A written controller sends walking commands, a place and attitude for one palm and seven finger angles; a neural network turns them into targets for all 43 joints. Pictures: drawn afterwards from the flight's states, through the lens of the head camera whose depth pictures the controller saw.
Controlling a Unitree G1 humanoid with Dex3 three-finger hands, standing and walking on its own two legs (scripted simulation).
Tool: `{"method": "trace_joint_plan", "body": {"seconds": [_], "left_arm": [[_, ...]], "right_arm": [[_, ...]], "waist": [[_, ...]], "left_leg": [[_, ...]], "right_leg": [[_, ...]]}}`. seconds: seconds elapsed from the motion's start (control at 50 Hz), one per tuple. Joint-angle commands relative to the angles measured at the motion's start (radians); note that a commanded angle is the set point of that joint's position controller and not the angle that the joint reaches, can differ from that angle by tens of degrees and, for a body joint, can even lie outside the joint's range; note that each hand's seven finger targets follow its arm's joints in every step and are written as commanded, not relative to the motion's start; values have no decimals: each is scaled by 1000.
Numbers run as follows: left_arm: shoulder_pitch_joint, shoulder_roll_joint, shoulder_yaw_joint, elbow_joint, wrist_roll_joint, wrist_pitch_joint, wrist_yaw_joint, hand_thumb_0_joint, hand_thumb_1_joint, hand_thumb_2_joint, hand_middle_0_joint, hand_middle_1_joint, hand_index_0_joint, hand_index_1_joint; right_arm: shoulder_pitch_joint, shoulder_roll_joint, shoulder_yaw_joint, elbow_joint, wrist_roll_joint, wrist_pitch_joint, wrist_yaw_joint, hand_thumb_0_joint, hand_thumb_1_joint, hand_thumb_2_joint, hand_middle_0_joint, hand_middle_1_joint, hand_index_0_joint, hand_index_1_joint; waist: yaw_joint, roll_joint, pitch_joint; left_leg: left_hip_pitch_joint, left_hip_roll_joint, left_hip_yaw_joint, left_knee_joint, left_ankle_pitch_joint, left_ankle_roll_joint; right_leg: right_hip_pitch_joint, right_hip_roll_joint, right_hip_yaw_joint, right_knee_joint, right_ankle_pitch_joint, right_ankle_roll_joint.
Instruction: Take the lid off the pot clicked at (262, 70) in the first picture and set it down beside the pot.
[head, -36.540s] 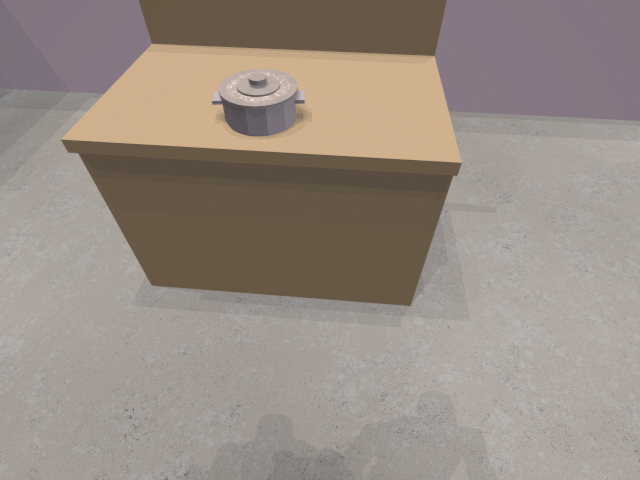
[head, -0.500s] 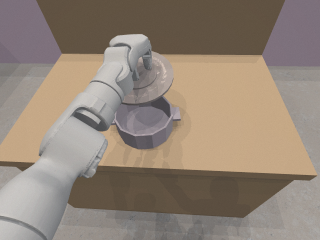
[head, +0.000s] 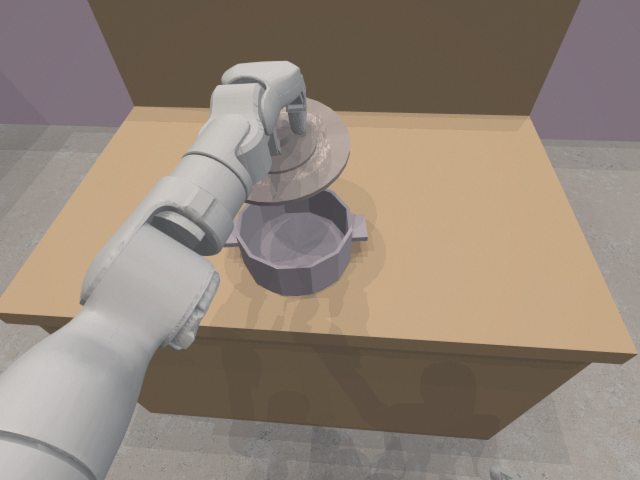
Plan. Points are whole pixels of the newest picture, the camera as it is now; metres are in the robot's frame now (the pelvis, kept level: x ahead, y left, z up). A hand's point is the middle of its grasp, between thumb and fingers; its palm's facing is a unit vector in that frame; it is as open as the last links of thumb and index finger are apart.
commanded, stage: move the lid sideways beside the pot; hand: left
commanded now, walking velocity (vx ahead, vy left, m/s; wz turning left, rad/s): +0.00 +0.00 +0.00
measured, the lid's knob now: (274, 132) +0.52 +0.03 +0.17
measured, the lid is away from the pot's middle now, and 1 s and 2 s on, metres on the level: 0.02 0.13 0.24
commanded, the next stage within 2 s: lower the lid onto the table in 1.92 s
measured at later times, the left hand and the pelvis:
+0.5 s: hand (227, 132) +0.49 +0.09 +0.19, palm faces -0.28 -0.01 -0.96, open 7.0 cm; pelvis +0.01 +0.00 +0.00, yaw +0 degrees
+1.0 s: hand (183, 133) +0.49 +0.14 +0.19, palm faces -0.30 -0.02 -0.95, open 7.0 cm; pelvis +0.00 +0.00 +0.00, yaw +0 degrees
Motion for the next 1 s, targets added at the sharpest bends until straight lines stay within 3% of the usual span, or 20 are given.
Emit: {"method": "trace_joint_plan", "body": {"seconds": [0.0,0.06,0.14,0.26,0.3,0.32,0.36,0.44,0.46,0.5,0.54,0.56,0.64,0.68,0.74,0.78,0.84,0.88,0.94,0.98], "left_arm": [[-621,232,69,-161,47,19,57,0,729,899,-802,-1051,-869,-1087],[-624,291,107,-182,46,7,38,0,729,899,-802,-1051,-869,-1087],[-586,266,83,-189,46,-21,5,0,729,899,-802,-1051,-869,-1087],[-632,337,111,-350,50,-86,-9,0,729,899,-802,-1051,-869,-1087],[-551,275,68,-257,52,-72,-14,0,729,899,-802,-1051,-869,-1087],[-541,320,112,-257,45,-65,-12,0,729,899,-802,-1051,-869,-1087],[-540,373,147,-275,38,-71,-17,0,729,899,-802,-1051,-869,-1087],[-562,335,107,-357,37,-100,-30,0,729,899,-802,-1051,-869,-1087],[-544,389,145,-314,51,-92,-31,0,729,899,-802,-1051,-869,-1087],[-537,385,138,-281,47,-78,-35,0,729,899,-802,-1051,-869,-1087],[-526,367,125,-294,35,-89,-43,0,729,899,-802,-1051,-869,-1087],[-553,412,150,-306,50,-91,-43,0,729,899,-802,-1051,-869,-1087],[-543,373,123,-331,42,-112,-57,0,729,899,-802,-1051,-869,-1087],[-552,482,192,-320,60,-115,-54,0,729,899,-802,-1051,-869,-1087],[-519,363,104,-284,40,-116,-68,0,729,899,-802,-1051,-869,-1087],[-542,531,215,-287,60,-118,-59,0,729,899,-802,-1051,-869,-1087],[-550,431,134,-332,50,-142,-70,0,729,899,-802,-1051,-869,-1087],[-548,512,194,-338,66,-147,-70,0,729,899,-802,-1051,-869,-1087],[-522,502,183,-340,49,-166,-78,0,729,899,-802,-1051,-869,-1087],[-489,522,194,-262,63,-154,-81,0,729,899,-802,-1051,-869,-1087]], "right_arm": [[1,-133,-48,-90,0,-22,-15,0,-900,-900,200,300,200,300],[-8,-141,-43,-106,-2,-20,-25,0,-900,-900,200,300,200,300],[6,-139,-48,-111,2,-21,-30,0,-900,-900,200,300,200,300],[5,-134,-56,-124,-2,-34,-27,0,-900,-900,200,300,200,300],[13,-136,-59,-108,4,-20,-21,0,-900,-900,200,300,200,300],[18,-144,-60,-103,3,-15,-21,0,-900,-900,200,300,200,300],[8,-153,-57,-111,1,-9,-21,0,-900,-900,200,300,200,300],[5,-141,-62,-125,0,-14,-20,0,-900,-900,200,300,200,300],[-1,-149,-60,-113,2,-4,-19,0,-900,-900,200,300,200,300],[1,-151,-58,-111,7,4,-22,0,-900,-900,200,300,200,300],[-2,-152,-57,-119,7,6,-26,0,-900,-900,200,300,200,300],[-9,-156,-55,-114,7,9,-25,0,-900,-900,200,300,200,300],[-1,-150,-61,-125,5,10,-26,0,-900,-900,200,300,200,300],[-7,-157,-55,-124,4,19,-29,0,-900,-900,200,300,200,300],[3,-154,-60,-119,11,23,-30,0,-900,-900,200,300,200,300],[0,-169,-54,-117,9,28,-34,0,-900,-900,200,300,200,300],[7,-159,-60,-125,11,26,-33,0,-900,-900,200,300,200,300],[5,-161,-62,-125,7,29,-31,0,-900,-900,200,300,200,300],[19,-166,-65,-128,8,33,-32,0,-900,-900,200,300,200,300],[17,-171,-61,-117,14,41,-34,0,-900,-900,200,300,200,300]], "waist": [[-14,-155,-408],[-9,-158,-412],[-15,-142,-401],[-3,-49,-476],[-9,-90,-399],[-3,-109,-387],[3,-119,-406],[2,-70,-456],[2,-92,-421],[-1,-130,-396],[-1,-101,-400],[-1,-103,-398],[-2,-68,-421],[5,-100,-437],[-10,-93,-373],[4,-107,-407],[-5,-56,-417],[5,-61,-444],[4,-46,-427],[1,-93,-384]], "left_leg": [[457,71,-139,13,177,-35],[427,64,-131,12,174,-27],[455,66,-134,24,218,-23],[558,67,-151,40,298,-30],[539,74,-155,32,280,-37],[513,72,-145,26,248,-33],[489,65,-137,27,250,-26],[556,66,-148,49,352,-28],[535,68,-151,42,315,-30],[500,66,-141,26,248,-26],[492,64,-132,32,262,-22],[498,64,-139,33,259,-24],[544,70,-147,44,316,-27],[520,66,-142,32,283,-27],[506,70,-138,39,271,-24],[481,65,-132,29,225,-22],[529,72,-141,46,307,-25],[545,69,-145,47,299,-25],[532,71,-145,50,331,-26],[495,71,-137,40,256,-23]], "right_leg": [[-115,13,26,-77,289,-31],[-70,6,38,-85,329,-28],[-98,7,33,-87,349,-29],[-97,13,33,-77,366,-34],[-148,21,17,-84,314,-33],[-132,20,17,-91,310,-32],[-84,12,29,-91,359,-30],[-102,10,28,-80,395,-34],[-101,15,26,-83,375,-31],[-96,15,24,-95,337,-28],[-94,4,28,-95,363,-32],[-91,9,27,-90,363,-30],[-126,8,21,-86,354,-34],[-76,11,30,-89,358,-30],[-136,7,17,-95,335,-31],[-73,10,29,-96,338,-28],[-117,8,19,-87,357,-33],[-98,16,25,-89,347,-30],[-107,9,18,-88,365,-34],[-107,18,17,-101,324,-26]]}}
